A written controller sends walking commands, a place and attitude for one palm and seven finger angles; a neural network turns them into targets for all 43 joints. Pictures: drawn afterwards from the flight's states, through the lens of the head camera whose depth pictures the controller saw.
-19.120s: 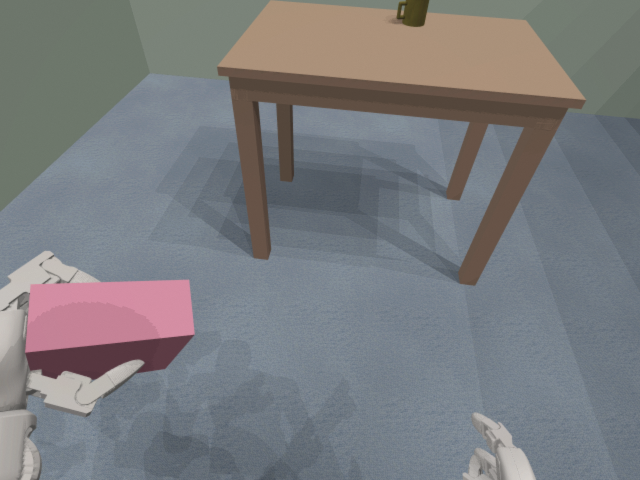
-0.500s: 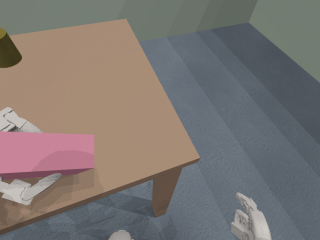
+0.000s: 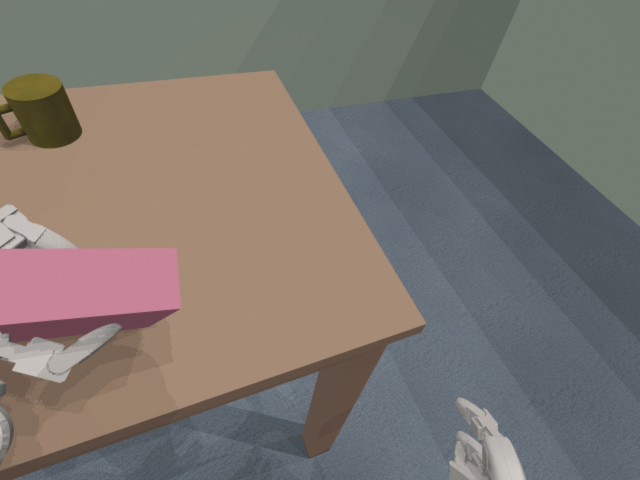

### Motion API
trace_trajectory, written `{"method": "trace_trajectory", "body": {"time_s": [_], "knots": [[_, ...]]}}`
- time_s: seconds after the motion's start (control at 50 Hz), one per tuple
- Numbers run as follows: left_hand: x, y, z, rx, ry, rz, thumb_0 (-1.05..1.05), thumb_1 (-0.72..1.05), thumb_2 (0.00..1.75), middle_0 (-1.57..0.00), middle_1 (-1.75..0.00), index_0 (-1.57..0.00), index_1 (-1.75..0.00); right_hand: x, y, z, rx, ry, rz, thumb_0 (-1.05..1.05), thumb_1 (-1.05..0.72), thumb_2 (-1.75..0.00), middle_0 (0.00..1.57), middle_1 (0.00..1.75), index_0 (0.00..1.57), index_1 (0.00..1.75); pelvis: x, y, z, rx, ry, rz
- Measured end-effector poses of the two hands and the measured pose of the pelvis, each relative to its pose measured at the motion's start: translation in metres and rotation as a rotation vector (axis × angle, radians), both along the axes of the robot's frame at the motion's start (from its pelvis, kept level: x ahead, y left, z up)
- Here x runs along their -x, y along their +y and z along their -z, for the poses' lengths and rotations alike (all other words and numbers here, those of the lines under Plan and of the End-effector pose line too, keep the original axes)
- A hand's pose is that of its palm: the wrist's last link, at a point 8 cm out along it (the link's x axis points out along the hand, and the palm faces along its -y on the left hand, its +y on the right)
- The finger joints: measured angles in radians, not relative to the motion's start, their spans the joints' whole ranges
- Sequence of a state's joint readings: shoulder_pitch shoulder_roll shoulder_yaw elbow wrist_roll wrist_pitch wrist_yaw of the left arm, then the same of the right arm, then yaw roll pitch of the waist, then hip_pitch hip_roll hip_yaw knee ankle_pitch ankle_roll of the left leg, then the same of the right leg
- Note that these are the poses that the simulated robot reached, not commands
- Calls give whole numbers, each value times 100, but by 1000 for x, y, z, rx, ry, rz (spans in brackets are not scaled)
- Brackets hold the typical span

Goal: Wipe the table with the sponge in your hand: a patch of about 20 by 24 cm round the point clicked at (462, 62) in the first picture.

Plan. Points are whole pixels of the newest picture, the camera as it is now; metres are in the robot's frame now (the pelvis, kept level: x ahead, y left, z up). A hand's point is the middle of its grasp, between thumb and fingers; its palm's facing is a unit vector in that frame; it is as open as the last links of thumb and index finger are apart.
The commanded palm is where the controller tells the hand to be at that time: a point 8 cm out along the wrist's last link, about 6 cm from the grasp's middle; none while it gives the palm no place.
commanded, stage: come to a stop and stand still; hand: left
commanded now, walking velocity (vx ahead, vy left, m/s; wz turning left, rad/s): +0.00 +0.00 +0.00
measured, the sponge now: (115, 295) +0.24 +0.23 +0.15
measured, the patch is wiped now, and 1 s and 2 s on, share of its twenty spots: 0.00 0.00 0.00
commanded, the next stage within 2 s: look again from close up in 0.38 s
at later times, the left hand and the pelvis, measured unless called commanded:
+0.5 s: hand (52, 297) +0.23 +0.27 +0.16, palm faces +0.39 -0.85 -0.35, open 9.7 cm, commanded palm +0.17 +0.30 +0.18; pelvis +0.01 +0.02 +0.00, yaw +0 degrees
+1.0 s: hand (28, 246) +0.25 +0.30 +0.19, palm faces +0.44 -0.78 -0.45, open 9.7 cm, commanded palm +0.17 +0.29 +0.19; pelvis +0.00 +0.00 +0.00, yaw +1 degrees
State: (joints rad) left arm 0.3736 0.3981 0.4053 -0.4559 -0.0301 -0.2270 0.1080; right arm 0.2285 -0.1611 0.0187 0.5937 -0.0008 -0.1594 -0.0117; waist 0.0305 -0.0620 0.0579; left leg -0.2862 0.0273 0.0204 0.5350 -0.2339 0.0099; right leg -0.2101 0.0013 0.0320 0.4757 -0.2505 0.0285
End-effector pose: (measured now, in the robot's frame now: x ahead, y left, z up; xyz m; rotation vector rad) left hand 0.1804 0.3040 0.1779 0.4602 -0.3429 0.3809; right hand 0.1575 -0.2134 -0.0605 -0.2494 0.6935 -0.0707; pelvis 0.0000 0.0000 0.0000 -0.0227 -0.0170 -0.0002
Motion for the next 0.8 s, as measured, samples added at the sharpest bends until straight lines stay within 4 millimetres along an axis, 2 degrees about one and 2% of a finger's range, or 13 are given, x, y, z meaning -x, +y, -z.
{"method": "trace_trajectory", "body": {"time_s": [0.1,0.22,0.42,0.8], "knots": [[-2,2,10,56,30,1,0,-45,102,-77,-136,-77,-136,-5,20,0,-25,3,-33,1,-90,-90,20,30,20,30,-2,10,-2,6,0,3],[-5,0,16,57,74,46,0,-46,102,-77,-135,-77,-136,-15,29,-4,-23,-10,-36,1,-90,-90,20,30,20,30,-3,16,-3,6,-4,4],[-5,12,8,35,60,16,0,-46,102,-77,-135,-77,-136,-25,24,-9,1,-21,-20,1,-90,-90,20,30,20,30,-6,21,-4,5,-8,5],[-6,1,10,44,99,10,0,-46,102,-77,-135,-77,-136,-19,12,-3,-10,9,20,1,-90,-90,20,30,20,30,-9,15,-6,3,-14,5]]}}
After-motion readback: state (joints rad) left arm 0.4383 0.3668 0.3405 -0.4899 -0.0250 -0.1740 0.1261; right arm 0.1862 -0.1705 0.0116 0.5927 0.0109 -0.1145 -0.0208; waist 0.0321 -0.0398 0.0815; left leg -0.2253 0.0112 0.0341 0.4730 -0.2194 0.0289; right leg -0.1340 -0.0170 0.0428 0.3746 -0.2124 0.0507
